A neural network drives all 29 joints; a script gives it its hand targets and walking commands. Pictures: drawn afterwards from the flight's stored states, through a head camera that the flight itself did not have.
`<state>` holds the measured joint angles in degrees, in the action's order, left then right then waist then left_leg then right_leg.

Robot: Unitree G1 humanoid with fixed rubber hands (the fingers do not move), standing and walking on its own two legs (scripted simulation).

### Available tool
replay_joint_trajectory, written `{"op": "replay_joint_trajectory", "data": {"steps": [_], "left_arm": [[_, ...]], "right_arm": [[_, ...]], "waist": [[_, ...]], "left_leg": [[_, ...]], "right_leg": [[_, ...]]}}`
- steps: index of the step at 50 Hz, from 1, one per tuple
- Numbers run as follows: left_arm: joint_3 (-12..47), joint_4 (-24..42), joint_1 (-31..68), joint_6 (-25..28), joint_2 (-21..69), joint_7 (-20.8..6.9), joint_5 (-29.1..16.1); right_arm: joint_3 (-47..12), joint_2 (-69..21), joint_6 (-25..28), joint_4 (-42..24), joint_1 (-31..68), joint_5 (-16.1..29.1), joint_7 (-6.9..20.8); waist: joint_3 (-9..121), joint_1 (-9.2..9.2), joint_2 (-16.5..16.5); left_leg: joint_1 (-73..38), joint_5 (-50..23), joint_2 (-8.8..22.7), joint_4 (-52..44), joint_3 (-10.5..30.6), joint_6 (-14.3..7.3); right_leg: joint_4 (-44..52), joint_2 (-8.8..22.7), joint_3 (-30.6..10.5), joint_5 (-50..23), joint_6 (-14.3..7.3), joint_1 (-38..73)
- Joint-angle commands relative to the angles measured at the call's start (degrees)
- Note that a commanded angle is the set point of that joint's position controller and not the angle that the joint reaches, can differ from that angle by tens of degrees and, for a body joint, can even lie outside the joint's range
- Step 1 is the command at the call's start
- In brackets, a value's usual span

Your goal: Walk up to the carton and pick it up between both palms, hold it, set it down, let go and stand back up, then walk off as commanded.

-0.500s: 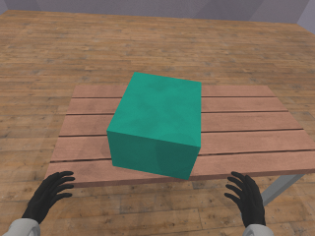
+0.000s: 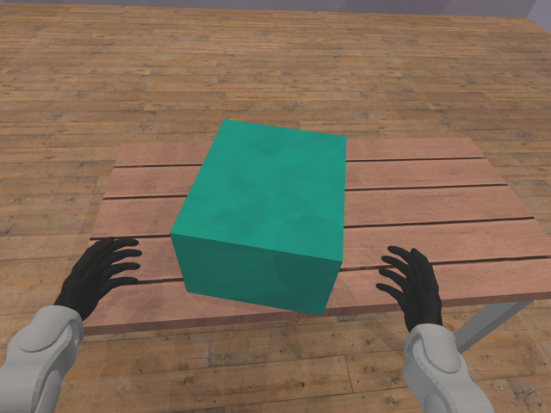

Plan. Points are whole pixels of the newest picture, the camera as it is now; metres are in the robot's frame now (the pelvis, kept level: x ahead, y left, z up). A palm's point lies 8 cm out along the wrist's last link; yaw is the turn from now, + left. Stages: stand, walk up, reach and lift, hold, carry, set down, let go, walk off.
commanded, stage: reach and lift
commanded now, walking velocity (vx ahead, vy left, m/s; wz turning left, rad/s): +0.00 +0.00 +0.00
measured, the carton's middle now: (269, 211) +0.48 +0.01 -0.01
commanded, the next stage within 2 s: none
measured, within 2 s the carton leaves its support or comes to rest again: neither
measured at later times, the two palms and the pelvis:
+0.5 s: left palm (89, 232) +0.34 +0.26 +0.09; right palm (403, 254) +0.31 -0.17 +0.08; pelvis +0.00 +0.00 +0.00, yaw +0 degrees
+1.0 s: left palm (112, 191) +0.41 +0.25 +0.11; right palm (399, 216) +0.37 -0.18 +0.10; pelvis -0.01 +0.01 +0.00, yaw +0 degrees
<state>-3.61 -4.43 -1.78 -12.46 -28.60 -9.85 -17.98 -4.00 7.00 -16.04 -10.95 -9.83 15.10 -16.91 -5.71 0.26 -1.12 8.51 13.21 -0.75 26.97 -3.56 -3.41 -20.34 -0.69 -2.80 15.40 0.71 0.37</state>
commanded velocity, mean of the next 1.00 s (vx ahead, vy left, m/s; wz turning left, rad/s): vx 0.00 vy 0.00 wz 0.00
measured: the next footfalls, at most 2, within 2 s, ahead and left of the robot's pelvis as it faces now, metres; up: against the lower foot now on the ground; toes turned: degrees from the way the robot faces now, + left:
none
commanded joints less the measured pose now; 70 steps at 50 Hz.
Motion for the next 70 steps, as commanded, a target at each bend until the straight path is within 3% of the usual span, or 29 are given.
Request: {"op": "replay_joint_trajectory", "data": {"steps": [1, 4, 8, 10, 12, 14, 16, 17, 18, 20, 26, 32, 36, 41, 44, 47, 52, 53, 54, 56, 57, 58, 60, 62, 65, 67, 68, 69, 70], "left_arm": [[-9.36, 5.80, 21.87, 2.20, -12.69, -1.25, -1.39], [-7.76, -2.71, 33.66, 1.18, -14.31, -1.45, -2.05], [-5.49, -6.26, 39.20, 1.11, -13.71, -1.09, -1.61], [-4.25, -11.83, 43.93, 1.20, -13.76, -1.37, -1.71], [-4.00, -9.56, 40.41, 1.10, -12.65, -0.62, -1.23], [-5.26, -12.01, 39.65, -0.15, -12.59, -1.01, -0.18], [-6.13, -11.00, 39.68, -0.70, -11.67, -1.42, 1.24], [-7.34, -11.25, 39.75, -1.06, -11.72, -1.47, 2.18], [-5.78, -12.17, 44.00, -1.12, -11.76, -1.64, 0.87], [-5.60, -11.71, 47.35, -1.10, -12.25, -1.39, 0.64], [-6.09, -12.02, 52.20, 0.26, -13.45, -0.54, 1.03], [-2.32, -20.99, 59.90, 1.48, -12.98, -0.10, -1.19], [0.69, -29.71, 64.51, 3.27, -11.49, 0.42, -0.66], [3.96, -32.52, 71.12, 7.07, -11.42, 1.45, -1.51], [4.51, -33.78, 74.63, 8.83, -10.83, 2.46, -1.78], [3.71, -38.32, 74.44, 9.95, -9.60, 2.51, 0.10], [4.81, -40.46, 77.92, 11.91, -8.88, 2.38, 0.14], [3.74, -44.56, 77.90, 12.00, -9.94, 2.25, 0.91], [4.35, -42.80, 77.21, 11.92, -9.43, 1.90, 0.58], [3.75, -45.88, 81.05, 12.98, -11.12, 2.24, 0.39], [4.48, -44.22, 80.44, 12.95, -9.35, 2.43, 0.52], [4.53, -45.71, 79.99, 13.30, -9.63, 2.37, 0.93], [3.96, -48.70, 81.50, 13.89, -8.63, 2.25, 2.36], [4.77, -49.25, 85.34, 14.99, -10.29, 2.50, 0.17], [5.38, -51.55, 84.53, 15.94, -9.07, 2.17, 0.29], [5.80, -53.40, 86.44, 16.58, -8.51, 1.85, 0.19], [5.93, -55.82, 86.44, 17.14, -7.71, 1.85, 1.22], [6.34, -57.44, 86.84, 17.09, -7.33, 1.77, 1.50], [6.28, -56.19, 86.72, 17.33, -7.43, 1.95, 1.62]], "right_arm": [[2.27, 2.48, 2.05, -6.71, 13.04, 0.47, -0.88], [5.82, 2.85, -0.17, -0.41, 23.69, -1.16, -1.21], [9.36, 3.82, -1.87, 7.48, 28.70, -1.23, -1.03], [11.09, 3.76, -2.00, 10.17, 34.47, -1.54, -1.13], [10.31, 3.37, -0.70, 10.63, 31.06, -0.34, -1.11], [10.28, 3.96, 0.03, 12.55, 31.27, -0.06, -1.33], [8.22, 3.79, 0.73, 12.74, 31.07, 1.25, -1.12], [8.14, 3.60, 1.52, 11.43, 31.45, 0.70, -1.00], [8.99, 4.84, 1.52, 12.25, 36.86, 0.30, -1.24], [10.60, 4.44, 1.76, 12.12, 39.99, -0.06, -0.92], [10.75, 5.52, 3.07, 14.08, 42.85, -0.66, -0.47], [12.85, 5.68, 2.05, 20.51, 51.02, -1.89, 0.18], [14.57, 5.23, 1.73, 30.59, 55.17, -4.38, 1.04], [15.32, 4.46, 4.45, 34.31, 61.99, -5.06, 2.13], [16.03, 5.32, 6.85, 34.98, 66.81, -4.98, 2.98], [16.15, 5.79, 8.30, 41.78, 65.25, -6.30, 2.99], [13.65, 5.76, 10.75, 43.03, 69.81, -4.27, 3.05], [13.27, 6.72, 10.96, 44.41, 69.20, -3.81, 3.08], [12.59, 6.51, 11.07, 44.51, 69.14, -3.66, 2.98], [12.06, 7.37, 11.50, 44.28, 74.32, -3.11, 3.05], [12.10, 7.48, 12.01, 45.90, 72.52, -2.96, 3.04], [11.60, 7.17, 12.42, 47.55, 72.26, -2.51, 3.36], [11.49, 6.97, 13.49, 49.52, 72.85, -3.02, 3.24], [11.78, 7.90, 14.08, 47.35, 78.12, -3.07, 3.34], [11.66, 8.11, 15.48, 50.15, 76.38, -3.68, 3.15], [11.35, 7.60, 15.58, 53.46, 78.87, -3.20, 3.11], [12.56, 7.60, 15.81, 57.91, 77.09, -4.21, 3.22], [11.87, 7.96, 16.00, 58.52, 77.88, -4.08, 3.13], [13.36, 8.93, 16.78, 59.49, 77.34, -4.70, 3.32]], "waist": [[13.08, -1.61, 5.87], [11.80, 0.39, 6.15], [12.26, 2.69, 7.75], [14.26, 3.67, 6.30], [18.30, 3.47, 7.76], [20.49, 4.11, 7.36], [20.37, 3.25, 8.36], [21.54, 2.38, 6.19], [21.49, 4.23, 6.25], [22.51, 4.57, 6.87], [27.11, 4.55, 7.09], [25.68, 7.04, 6.34], [25.38, 8.91, 7.25], [32.32, 9.74, 8.32], [37.83, 9.67, 8.60], [38.26, 9.91, 8.96], [41.57, 10.01, 9.11], [40.83, 9.44, 8.69], [41.64, 10.07, 8.58], [43.09, 9.10, 7.35], [43.68, 10.09, 9.00], [44.06, 9.21, 9.59], [44.71, 9.49, 9.59], [49.64, 9.07, 8.48], [50.55, 9.75, 7.59], [49.92, 10.04, 7.64], [48.01, 11.34, 8.73], [46.44, 10.47, 9.55], [48.99, 11.29, 10.41]], "left_leg": [[-15.96, -21.24, 3.36, -3.96, 2.73, 3.48], [-11.58, -8.16, 4.70, -5.55, 3.71, 2.48], [-10.88, -3.89, 5.81, -7.38, 4.18, 3.11], [-8.90, -2.80, 5.72, -6.95, 4.12, 2.47], [-14.26, -12.50, 5.60, -5.64, 4.44, 3.69], [-16.63, -20.55, 4.84, -3.94, 4.25, 4.30], [-19.43, -27.73, 4.17, -3.04, 3.79, 4.89], [-19.04, -29.63, 4.12, -2.70, 3.91, 4.51], [-18.07, -29.02, 3.75, -2.30, 3.47, 4.59], [-17.78, -27.07, 4.29, -2.29, 4.14, 5.02], [-17.92, -31.11, 3.88, -0.87, 3.90, 5.20], [-15.12, -19.29, 4.63, -3.06, 4.76, 4.62], [-14.45, -13.65, 5.21, -4.01, 5.57, 4.42], [-16.34, -13.43, 5.38, -2.77, 6.47, 5.17], [-17.74, -18.91, 5.39, -0.93, 6.98, 5.97], [-18.61, -22.54, 4.65, 0.31, 6.47, 5.91], [-19.93, -30.00, 4.55, 2.24, 7.00, 6.20], [-18.46, -29.84, 3.82, 2.65, 6.44, 5.76], [-19.16, -29.74, 3.98, 2.31, 6.80, 5.77], [-16.15, -28.17, 3.42, 2.30, 6.00, 5.13], [-18.12, -31.30, 3.51, 2.66, 6.49, 5.91], [-18.28, -32.40, 3.39, 3.55, 6.21, 6.19], [-17.44, -34.32, 3.19, 4.05, 6.18, 6.00], [-16.25, -33.20, 3.03, 4.60, 5.73, 5.61], [-17.14, -36.76, 2.93, 5.58, 5.77, 5.76], [-15.15, -34.10, 2.79, 5.48, 6.13, 5.44], [-15.73, -34.38, 3.01, 5.66, 6.15, 5.80], [-16.58, -35.51, 3.54, 5.61, 6.41, 6.29], [-18.74, -37.37, 3.87, 6.09, 6.71, 6.95]], "right_leg": [[3.37, 2.59, -0.13, -21.10, -1.14, -10.74], [3.36, 2.66, -0.33, -10.07, -1.84, -13.59], [4.11, 1.92, 0.06, -5.92, -2.67, -13.80], [3.57, 1.73, 0.04, -5.95, -2.85, -13.58], [3.13, 0.99, 0.60, -12.67, -2.35, -11.93], [3.17, 0.52, 1.38, -17.30, -1.88, -11.54], [3.20, 0.52, 1.87, -21.94, -1.19, -10.77], [3.01, 0.31, 1.78, -23.13, -1.09, -9.71], [2.57, 0.55, 1.75, -24.02, -0.89, -10.85], [2.84, 0.45, 1.71, -20.52, -0.92, -11.45], [1.33, 0.30, 2.03, -25.19, -0.13, -11.11], [2.21, 0.41, 2.19, -17.30, -0.74, -13.18], [2.87, 0.52, 2.55, -13.14, -1.41, -16.13], [2.27, 0.33, 3.24, -12.16, -1.26, -18.70], [1.27, -0.33, 4.50, -13.92, -1.29, -20.19], [1.82, -0.39, 4.60, -15.82, -1.19, -21.11], [0.72, -0.53, 5.41, -21.01, -0.84, -21.73], [0.73, -0.29, 5.29, -21.65, -0.82, -20.81], [0.94, -0.42, 5.02, -22.32, -0.85, -20.76], [0.78, -0.07, 5.10, -21.26, -0.63, -20.86], [0.62, -0.37, 5.24, -22.86, -0.73, -21.23], [0.57, -0.36, 5.27, -23.04, -0.98, -21.48], [0.44, -0.33, 5.36, -24.81, -0.72, -22.55], [-0.28, -0.37, 5.42, -24.70, -0.91, -23.18], [-0.76, -0.76, 5.80, -28.33, -0.44, -23.33], [-0.56, -0.09, 5.32, -27.19, -0.10, -24.09], [-0.48, -0.47, 5.99, -25.55, -0.49, -26.09], [-0.18, -0.63, 6.01, -24.36, -1.09, -27.27], [0.12, -1.01, 6.46, -23.95, -1.07, -28.11]]}}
